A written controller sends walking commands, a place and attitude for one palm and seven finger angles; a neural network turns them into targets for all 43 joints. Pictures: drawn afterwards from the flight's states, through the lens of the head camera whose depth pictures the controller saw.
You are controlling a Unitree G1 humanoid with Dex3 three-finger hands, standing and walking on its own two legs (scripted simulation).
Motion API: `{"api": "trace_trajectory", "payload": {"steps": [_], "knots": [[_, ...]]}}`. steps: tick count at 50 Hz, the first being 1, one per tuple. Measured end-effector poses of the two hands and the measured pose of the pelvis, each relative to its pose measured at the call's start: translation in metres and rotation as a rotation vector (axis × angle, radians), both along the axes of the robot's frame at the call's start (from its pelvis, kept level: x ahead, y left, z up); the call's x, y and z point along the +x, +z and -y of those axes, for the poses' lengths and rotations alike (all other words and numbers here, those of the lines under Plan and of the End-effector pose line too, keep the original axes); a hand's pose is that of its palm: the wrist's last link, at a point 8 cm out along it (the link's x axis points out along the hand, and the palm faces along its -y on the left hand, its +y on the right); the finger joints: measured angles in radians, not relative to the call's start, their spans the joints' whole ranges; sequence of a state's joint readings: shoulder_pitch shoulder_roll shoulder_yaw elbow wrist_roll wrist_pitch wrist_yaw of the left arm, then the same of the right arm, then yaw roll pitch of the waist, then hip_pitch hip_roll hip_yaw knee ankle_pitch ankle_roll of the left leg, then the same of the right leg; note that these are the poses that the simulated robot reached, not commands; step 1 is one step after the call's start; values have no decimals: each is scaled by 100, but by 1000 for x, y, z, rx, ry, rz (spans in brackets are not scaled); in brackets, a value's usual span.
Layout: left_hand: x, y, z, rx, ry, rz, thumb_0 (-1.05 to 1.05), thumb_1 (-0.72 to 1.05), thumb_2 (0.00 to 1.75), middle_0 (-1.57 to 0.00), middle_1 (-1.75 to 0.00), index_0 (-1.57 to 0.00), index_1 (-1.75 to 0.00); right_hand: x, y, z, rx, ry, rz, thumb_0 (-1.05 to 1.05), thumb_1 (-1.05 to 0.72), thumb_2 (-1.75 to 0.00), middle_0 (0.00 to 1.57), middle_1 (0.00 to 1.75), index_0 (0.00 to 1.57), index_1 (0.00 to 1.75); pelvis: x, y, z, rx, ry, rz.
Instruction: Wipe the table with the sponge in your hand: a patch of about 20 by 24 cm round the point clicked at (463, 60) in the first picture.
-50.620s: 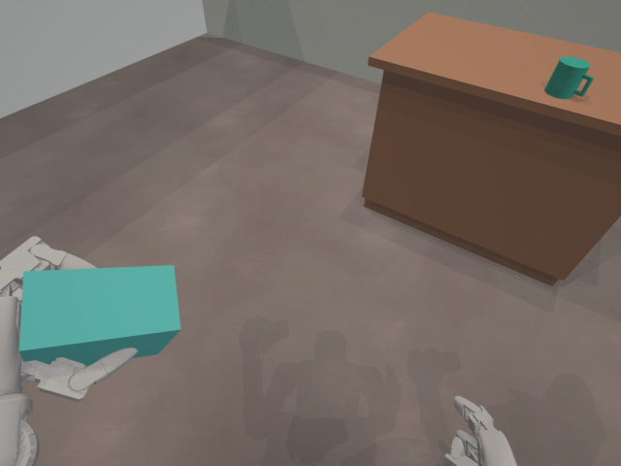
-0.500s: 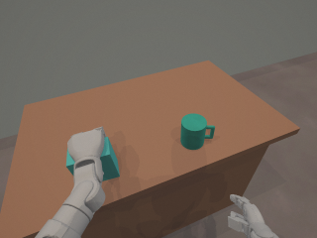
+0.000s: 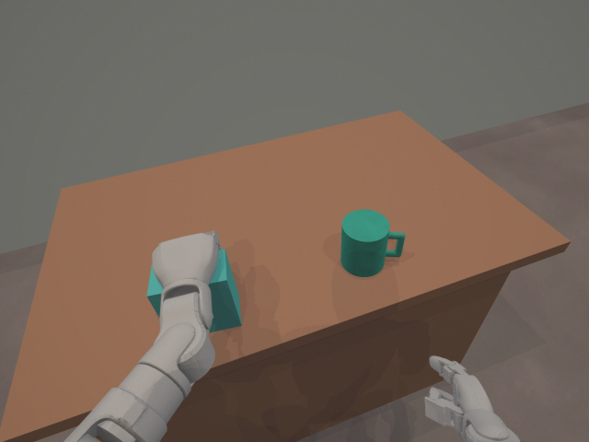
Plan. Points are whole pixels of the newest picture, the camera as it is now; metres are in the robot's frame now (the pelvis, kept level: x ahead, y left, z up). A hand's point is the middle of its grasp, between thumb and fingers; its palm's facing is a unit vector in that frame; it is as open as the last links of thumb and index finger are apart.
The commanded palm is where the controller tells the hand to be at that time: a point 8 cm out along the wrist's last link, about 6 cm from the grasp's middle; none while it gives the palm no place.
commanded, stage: slide across to the third lane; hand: left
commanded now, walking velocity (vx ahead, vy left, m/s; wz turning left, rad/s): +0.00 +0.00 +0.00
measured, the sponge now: (201, 302) +0.32 +0.20 +0.01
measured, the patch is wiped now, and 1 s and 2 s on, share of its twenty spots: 0.80 0.85 1.00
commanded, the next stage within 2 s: wipe forward along the third lane in 0.24 s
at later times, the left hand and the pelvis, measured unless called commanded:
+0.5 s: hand (232, 272) +0.34 +0.15 +0.06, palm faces -0.02 -0.05 -1.00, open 10.1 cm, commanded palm +0.33 +0.14 +0.10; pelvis -0.01 -0.02 +0.00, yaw -1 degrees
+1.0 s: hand (234, 250) +0.39 +0.16 +0.06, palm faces -0.07 -0.02 -1.00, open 10.1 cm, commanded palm +0.37 +0.16 +0.09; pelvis -0.02 -0.04 +0.00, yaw -2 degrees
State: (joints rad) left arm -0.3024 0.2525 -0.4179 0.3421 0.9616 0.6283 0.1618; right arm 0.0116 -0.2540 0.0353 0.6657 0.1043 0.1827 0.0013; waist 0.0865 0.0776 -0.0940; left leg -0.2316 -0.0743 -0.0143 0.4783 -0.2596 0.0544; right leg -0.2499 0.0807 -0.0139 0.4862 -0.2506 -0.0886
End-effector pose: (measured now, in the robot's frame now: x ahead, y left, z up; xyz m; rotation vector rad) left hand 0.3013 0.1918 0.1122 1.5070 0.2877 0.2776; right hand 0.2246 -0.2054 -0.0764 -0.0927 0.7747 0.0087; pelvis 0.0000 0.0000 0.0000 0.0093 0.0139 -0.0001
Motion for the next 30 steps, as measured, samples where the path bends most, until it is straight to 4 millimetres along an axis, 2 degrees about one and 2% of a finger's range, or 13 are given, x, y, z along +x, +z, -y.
{"api": "trace_trajectory", "payload": {"steps": [8,14,30], "knots": [[11,0,26,2,-39,8,-1,-50,106,-70,-136,-72,-136,-6,-4,0,27,5,-17,1,-91,-90,20,30,20,30,-2,0,5,4,0,-7],[16,0,42,4,-41,12,-1,-50,106,-70,-136,-72,-136,-13,-6,6,35,-9,-31,1,-91,-90,20,30,20,30,-4,0,9,7,-7,-7],[33,-1,46,-1,-3,-39,-1,-52,106,-72,-134,-74,-134,-40,-10,44,-30,-98,-67,1,-91,-90,20,30,20,30,-13,0,24,13,-21,-23]]}}
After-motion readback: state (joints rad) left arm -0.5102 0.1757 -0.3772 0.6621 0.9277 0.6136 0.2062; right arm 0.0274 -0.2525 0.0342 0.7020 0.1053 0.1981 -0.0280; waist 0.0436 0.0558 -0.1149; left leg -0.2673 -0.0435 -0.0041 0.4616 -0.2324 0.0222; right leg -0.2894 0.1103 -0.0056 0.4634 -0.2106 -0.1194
